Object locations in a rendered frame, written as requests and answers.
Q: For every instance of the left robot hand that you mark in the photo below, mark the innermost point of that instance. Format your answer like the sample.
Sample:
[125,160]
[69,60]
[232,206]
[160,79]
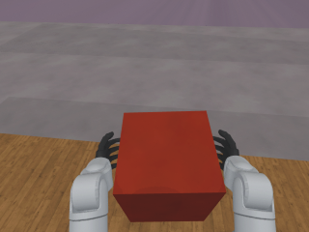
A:
[104,151]

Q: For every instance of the robot right forearm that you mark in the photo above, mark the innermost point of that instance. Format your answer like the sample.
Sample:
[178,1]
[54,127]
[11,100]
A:
[253,202]

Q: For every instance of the right robot hand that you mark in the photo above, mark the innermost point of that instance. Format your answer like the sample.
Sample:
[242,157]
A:
[229,149]

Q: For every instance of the robot left forearm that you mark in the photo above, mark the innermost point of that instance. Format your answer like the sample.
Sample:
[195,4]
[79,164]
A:
[89,197]

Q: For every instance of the carton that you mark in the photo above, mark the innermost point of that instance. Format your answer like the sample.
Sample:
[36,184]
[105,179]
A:
[167,167]

